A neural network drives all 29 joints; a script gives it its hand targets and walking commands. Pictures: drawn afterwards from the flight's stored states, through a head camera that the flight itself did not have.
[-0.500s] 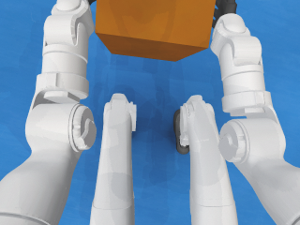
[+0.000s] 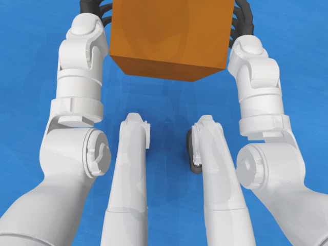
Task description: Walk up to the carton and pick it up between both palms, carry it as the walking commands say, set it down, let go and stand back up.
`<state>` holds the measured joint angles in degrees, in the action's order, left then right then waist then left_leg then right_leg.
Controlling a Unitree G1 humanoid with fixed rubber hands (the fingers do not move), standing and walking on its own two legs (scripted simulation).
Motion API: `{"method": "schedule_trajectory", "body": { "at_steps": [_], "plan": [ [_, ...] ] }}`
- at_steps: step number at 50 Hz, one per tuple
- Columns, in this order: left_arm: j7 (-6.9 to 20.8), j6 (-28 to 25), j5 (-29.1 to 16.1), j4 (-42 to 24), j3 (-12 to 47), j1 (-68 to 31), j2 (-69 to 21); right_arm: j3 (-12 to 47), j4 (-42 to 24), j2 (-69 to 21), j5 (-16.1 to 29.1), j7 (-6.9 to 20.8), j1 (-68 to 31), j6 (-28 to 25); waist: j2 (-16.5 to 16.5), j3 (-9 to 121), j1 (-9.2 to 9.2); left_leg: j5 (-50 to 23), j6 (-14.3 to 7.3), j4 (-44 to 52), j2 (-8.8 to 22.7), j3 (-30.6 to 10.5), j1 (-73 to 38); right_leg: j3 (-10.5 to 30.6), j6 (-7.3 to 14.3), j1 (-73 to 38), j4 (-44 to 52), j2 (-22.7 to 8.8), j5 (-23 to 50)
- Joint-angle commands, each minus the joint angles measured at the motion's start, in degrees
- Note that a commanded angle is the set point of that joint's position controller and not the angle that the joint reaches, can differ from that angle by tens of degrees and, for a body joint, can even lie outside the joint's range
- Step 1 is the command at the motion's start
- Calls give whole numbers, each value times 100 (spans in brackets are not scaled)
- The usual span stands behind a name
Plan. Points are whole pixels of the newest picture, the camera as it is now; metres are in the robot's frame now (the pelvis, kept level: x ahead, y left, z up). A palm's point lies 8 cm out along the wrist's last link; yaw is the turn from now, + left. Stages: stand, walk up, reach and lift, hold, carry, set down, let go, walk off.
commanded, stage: reach and lift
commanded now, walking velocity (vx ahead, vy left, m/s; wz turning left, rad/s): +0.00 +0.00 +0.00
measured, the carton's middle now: (167, 25) +0.55 +0.02 -0.12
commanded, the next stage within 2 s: none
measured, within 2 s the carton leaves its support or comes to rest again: neither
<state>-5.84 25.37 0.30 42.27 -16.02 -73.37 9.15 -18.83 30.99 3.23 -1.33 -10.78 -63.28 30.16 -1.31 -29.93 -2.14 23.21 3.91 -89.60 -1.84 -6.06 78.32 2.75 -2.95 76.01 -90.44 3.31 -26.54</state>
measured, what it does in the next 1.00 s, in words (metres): rises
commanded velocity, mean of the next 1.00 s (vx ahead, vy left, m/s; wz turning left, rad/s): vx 0.00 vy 0.00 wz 0.00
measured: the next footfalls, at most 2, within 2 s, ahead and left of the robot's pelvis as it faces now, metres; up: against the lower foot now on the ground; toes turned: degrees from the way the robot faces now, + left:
none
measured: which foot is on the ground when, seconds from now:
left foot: down 0.00-1.00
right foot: down 0.00-1.00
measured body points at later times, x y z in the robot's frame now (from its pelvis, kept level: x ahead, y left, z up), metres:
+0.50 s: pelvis +0.00 -0.01 +0.06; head +0.25 +0.01 +0.42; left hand +0.52 +0.15 +0.02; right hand +0.49 -0.14 +0.00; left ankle +0.17 +0.14 -0.53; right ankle +0.15 -0.14 -0.53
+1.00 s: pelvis +0.07 +0.00 +0.13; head +0.18 +0.02 +0.56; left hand +0.49 +0.16 +0.12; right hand +0.46 -0.13 +0.11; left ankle +0.17 +0.14 -0.53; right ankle +0.15 -0.13 -0.53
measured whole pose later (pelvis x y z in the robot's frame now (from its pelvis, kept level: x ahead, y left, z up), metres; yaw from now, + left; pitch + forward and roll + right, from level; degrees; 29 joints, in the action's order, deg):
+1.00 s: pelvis +0.07 +0.00 +0.13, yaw +1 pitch +15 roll -1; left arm -4.2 26.1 7.6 41.9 -17.0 -45.3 -0.2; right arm -19.3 33.8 -5.2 -8.3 -7.1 -37.1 30.0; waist -1.3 0.6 -1.0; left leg 17.6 2.6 -58.5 -1.8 -6.1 55.7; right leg 4.1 -2.0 53.5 -59.4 2.3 -20.9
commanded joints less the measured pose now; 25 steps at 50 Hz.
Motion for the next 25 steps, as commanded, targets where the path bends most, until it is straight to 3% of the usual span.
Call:
{"method": "schedule_trajectory", "body": {
  "at_steps": [1,2,3,4,5,7,8,10,11,12,13,14,15,16,17,18,19,21,22,23,24,25],
  "plan": [
    [1570,160,-402,-404,2762,-2698,-7644,3232,-1287,-6129,873,2005,-5811,-618,534,13052,44,-485,-136,1417,-726,711,-4230,-487,170,-2075,1623,657,115],
    [1594,158,-608,-664,2920,-3069,-7826,3132,-1361,-5969,778,2056,-5746,-663,559,13048,399,-195,-61,1458,-719,647,-4302,-460,250,-2051,1785,634,36],
    [1612,103,-568,-705,2779,-2758,-7912,3249,-1371,-6260,875,2040,-5665,-666,444,13204,235,-371,-135,1548,-783,760,-4305,-492,188,-2524,1793,652,171],
    [1641,131,-506,-270,2649,-2568,-7979,3121,-1117,-6160,730,2060,-5566,-653,375,12869,308,-186,-105,1578,-735,716,-4236,-505,207,-2266,1835,631,-49],
    [1629,111,-608,-677,2864,-2788,-7997,3334,-1521,-6207,898,2058,-5838,-712,427,13621,223,-469,-90,1556,-774,771,-4532,-485,199,-2707,1911,678,199],
    [1659,145,-580,-223,2678,-2429,-7944,3422,-1563,-6154,838,2057,-5865,-667,135,13427,229,-587,-154,1597,-753,706,-4407,-487,181,-2811,1938,635,276],
    [1688,116,-512,-511,2796,-2551,-7794,3448,-1493,-6370,862,2088,-5714,-658,178,13598,78,-566,-185,1649,-770,718,-4575,-480,174,-2800,1950,647,234],
    [1676,107,-606,-604,3003,-2666,-7948,3481,-1640,-6294,878,2056,-5717,-677,278,13500,215,-527,-154,1697,-723,746,-4614,-385,207,-3033,2079,638,286],
    [1721,171,-560,-487,2837,-2532,-7899,3460,-1528,-6198,937,2096,-5722,-622,375,13395,175,-539,-176,1905,-735,753,-4835,-513,122,-2942,2155,606,215],
    [1732,134,-625,-870,2906,-2673,-7801,3621,-1849,-6343,1035,2102,-5874,-607,187,13908,89,-723,-194,1848,-718,785,-5040,-477,135,-3243,2203,645,364],
    [1714,128,-521,-714,2948,-2382,-7700,3554,-1580,-6457,902,2073,-5586,-591,114,13583,67,-801,-237,1872,-737,706,-4902,-403,124,-3181,2166,645,434],
    [1722,159,-551,-841,3034,-2193,-7721,3858,-1977,-6561,1095,2075,-5563,-596,195,14255,-86,-1108,-236,1855,-754,815,-5059,-354,96,-3850,2275,664,772],
    [1718,143,-480,-791,2945,-2412,-7735,3689,-1838,-6527,966,2069,-5512,-573,85,13981,13,-989,-217,1930,-721,774,-5027,-366,95,-3612,2318,651,692],
    [1725,97,-663,-1197,3234,-2433,-7722,3814,-1938,-6592,1044,2052,-5394,-580,66,14343,107,-1245,-215,1874,-772,800,-5142,-350,97,-3961,2326,711,972],
    [1738,119,-591,-938,3136,-2282,-7670,3796,-1964,-6423,979,2038,-5298,-557,122,14209,106,-1313,-209,1941,-722,781,-5168,-299,116,-3925,2425,673,1020],
    [1748,140,-659,-999,3223,-2154,-7768,3956,-2223,-6515,1112,2003,-5333,-615,198,14305,-78,-1501,-222,1987,-746,794,-5242,-200,123,-4292,2493,650,1192],
    [1786,162,-523,-732,2966,-2038,-7598,3873,-1832,-6608,963,2015,-5240,-488,-139,13773,-57,-1133,-273,2110,-726,775,-5046,-267,90,-4155,2584,612,780],
    [1799,107,-560,-950,3059,-2127,-7684,3831,-1825,-6567,967,2028,-5109,-509,-14,13457,16,-929,-307,2299,-708,697,-5033,-164,119,-4078,2753,611,608],
    [1806,78,-388,-882,2855,-2180,-7528,3783,-1741,-6742,955,2037,-5061,-514,-58,13284,-197,-1052,-340,2308,-761,793,-4944,-174,89,-4180,2811,569,735],
    [1822,47,-391,-856,2932,-2076,-7536,3746,-1589,-6670,905,2048,-4968,-548,21,12969,-124,-899,-322,2395,-670,744,-4838,-129,121,-4124,2843,573,626],
    [1833,60,-374,-549,2874,-1727,-7707,3906,-1993,-6562,996,2051,-5297,-659,-47,13065,-132,-1001,-360,2482,-698,664,-5276,-217,101,-3981,2878,569,654],
    [1826,45,-549,-999,3179,-2064,-7877,4069,-2256,-6635,1058,2043,-5363,-665,60,13597,48,-1155,-287,2472,-740,694,-5499,-164,131,-4512,2969,555,848]
  ]
}}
